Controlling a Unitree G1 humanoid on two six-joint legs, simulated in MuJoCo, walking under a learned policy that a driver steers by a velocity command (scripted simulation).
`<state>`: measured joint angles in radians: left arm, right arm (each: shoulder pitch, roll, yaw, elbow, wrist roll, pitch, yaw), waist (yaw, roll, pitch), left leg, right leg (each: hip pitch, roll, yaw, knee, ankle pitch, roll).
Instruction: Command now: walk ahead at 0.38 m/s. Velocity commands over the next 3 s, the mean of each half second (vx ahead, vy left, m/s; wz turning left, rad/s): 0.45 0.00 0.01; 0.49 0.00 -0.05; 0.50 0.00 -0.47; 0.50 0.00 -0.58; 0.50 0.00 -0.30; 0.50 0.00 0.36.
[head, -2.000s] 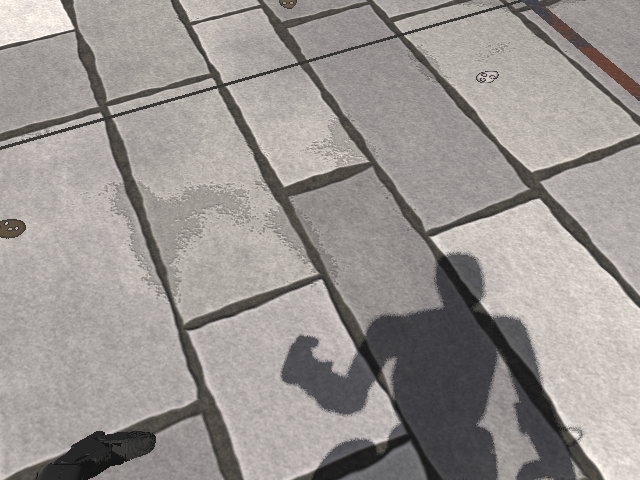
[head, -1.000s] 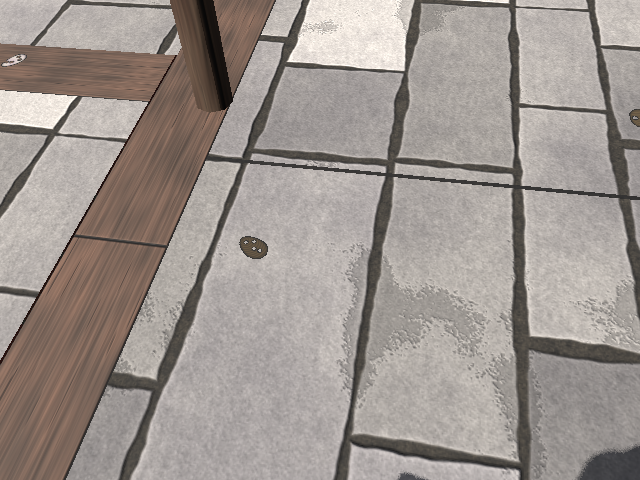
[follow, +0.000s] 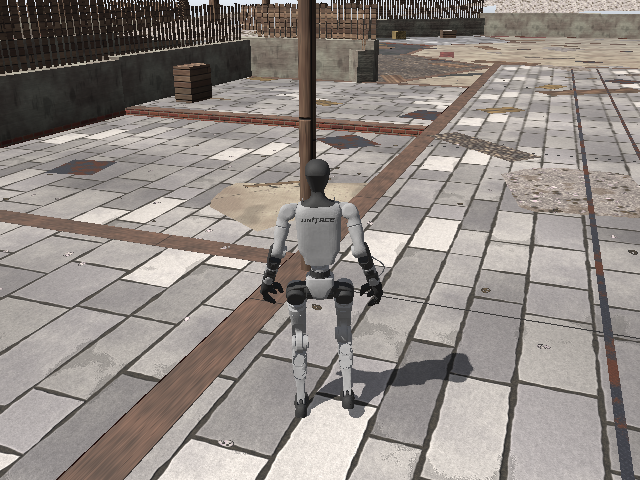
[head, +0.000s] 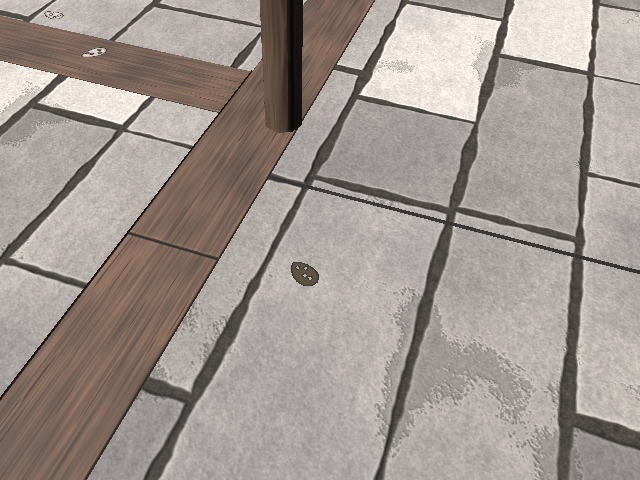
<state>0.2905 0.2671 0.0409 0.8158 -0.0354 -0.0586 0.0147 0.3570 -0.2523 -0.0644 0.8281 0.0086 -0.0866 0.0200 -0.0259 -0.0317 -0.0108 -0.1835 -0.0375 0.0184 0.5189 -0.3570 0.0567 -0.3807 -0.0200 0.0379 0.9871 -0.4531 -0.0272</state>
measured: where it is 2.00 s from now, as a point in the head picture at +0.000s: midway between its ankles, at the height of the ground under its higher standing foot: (373, 274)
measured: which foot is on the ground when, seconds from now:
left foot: down 0.00-0.34, up 0.36-0.86, down 0.88-1.00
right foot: up 0.00-0.30, down 0.32-0.90, up 0.92-1.00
